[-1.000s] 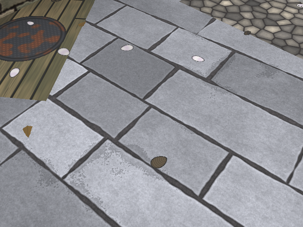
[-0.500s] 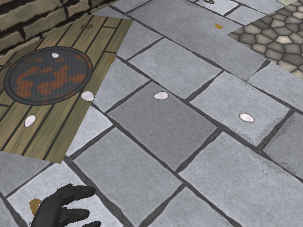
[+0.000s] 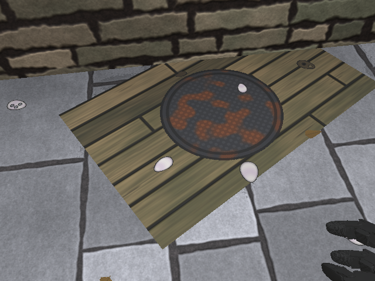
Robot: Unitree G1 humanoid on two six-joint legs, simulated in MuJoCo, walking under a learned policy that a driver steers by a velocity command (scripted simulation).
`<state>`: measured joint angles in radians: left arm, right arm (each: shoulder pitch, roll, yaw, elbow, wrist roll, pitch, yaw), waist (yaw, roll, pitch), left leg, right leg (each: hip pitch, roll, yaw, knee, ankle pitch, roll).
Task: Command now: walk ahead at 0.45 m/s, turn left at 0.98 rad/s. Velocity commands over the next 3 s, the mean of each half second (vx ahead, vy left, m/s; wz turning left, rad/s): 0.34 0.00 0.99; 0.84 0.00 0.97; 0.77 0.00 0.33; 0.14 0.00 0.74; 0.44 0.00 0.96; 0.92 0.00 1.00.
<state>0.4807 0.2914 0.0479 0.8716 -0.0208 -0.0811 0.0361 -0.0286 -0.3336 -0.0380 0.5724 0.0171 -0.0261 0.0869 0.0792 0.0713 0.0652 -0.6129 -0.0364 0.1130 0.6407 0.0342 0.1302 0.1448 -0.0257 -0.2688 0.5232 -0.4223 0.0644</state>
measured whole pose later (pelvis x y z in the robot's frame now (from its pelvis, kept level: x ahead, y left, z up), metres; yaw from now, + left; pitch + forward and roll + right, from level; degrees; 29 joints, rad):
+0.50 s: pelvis +0.26 -0.06 +0.02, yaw +31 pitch +1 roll -1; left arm 0.14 0.28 0.06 0.63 0.02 -0.06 0.01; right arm 0.21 -0.32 -0.08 0.60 0.01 0.02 -0.01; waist -0.02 0.01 -0.02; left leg -0.44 -0.15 -0.20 1.00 -0.49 0.06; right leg -0.40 0.08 0.11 0.56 -0.19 0.00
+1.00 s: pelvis +0.43 +0.17 -0.01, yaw +60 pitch +3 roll +0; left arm 0.53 0.29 0.04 0.89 0.04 -0.05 0.02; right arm 0.02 -0.32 -0.04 0.56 -0.04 0.01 0.09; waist 0.07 0.01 0.02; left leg -0.62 -0.02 0.11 0.76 -0.27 0.17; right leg 0.23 -0.15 -0.33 0.43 -0.52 0.11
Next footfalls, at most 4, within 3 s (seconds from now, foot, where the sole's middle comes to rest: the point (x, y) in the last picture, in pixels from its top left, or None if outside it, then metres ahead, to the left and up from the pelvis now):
0.02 left None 0.21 0.02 -0.75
0.42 right None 0.41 -0.11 -0.75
1.00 left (111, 271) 0.45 0.35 -0.75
1.42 right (33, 181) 0.78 0.73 -0.75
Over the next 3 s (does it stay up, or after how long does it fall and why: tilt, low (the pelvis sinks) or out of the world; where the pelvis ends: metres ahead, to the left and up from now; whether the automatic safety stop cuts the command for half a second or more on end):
stays up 0.33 1.16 0.02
